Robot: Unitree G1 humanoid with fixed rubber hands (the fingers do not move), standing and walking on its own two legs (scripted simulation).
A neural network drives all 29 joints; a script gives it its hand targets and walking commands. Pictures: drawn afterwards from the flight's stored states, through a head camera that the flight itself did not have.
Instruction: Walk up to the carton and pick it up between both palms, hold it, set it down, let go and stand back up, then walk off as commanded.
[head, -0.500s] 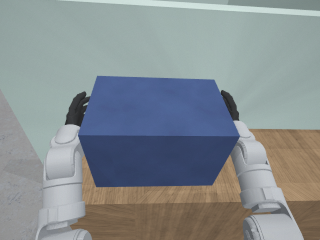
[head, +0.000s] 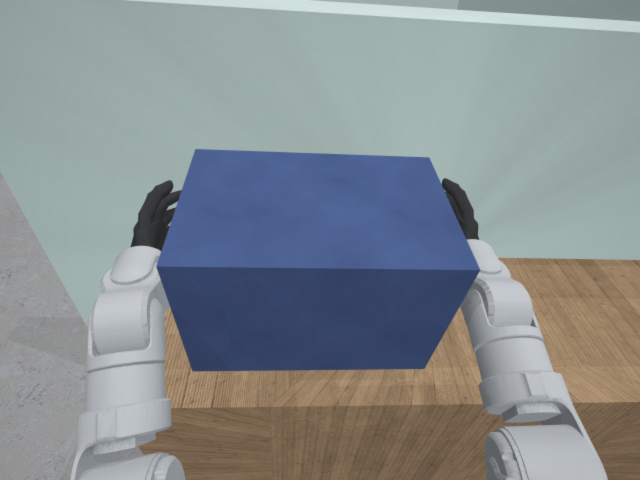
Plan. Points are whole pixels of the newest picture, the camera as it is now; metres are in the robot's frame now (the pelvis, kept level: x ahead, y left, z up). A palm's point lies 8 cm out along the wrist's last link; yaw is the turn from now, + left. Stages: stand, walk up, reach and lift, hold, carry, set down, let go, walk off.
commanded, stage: hold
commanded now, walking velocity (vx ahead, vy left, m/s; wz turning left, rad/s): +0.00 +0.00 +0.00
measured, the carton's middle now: (313, 262) +0.33 +0.00 +0.16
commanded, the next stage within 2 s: none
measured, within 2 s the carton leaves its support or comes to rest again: neither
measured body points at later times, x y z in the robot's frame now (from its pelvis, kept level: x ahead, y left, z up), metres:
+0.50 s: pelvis +0.00 +0.00 +0.00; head -0.04 +0.01 +0.45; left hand +0.36 +0.18 +0.17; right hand +0.37 -0.19 +0.17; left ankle +0.04 +0.12 -0.75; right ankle -0.01 -0.12 -0.75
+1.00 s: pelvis +0.00 +0.00 +0.00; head -0.04 +0.01 +0.45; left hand +0.36 +0.18 +0.17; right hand +0.37 -0.19 +0.17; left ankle +0.04 +0.12 -0.75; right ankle -0.01 -0.12 -0.75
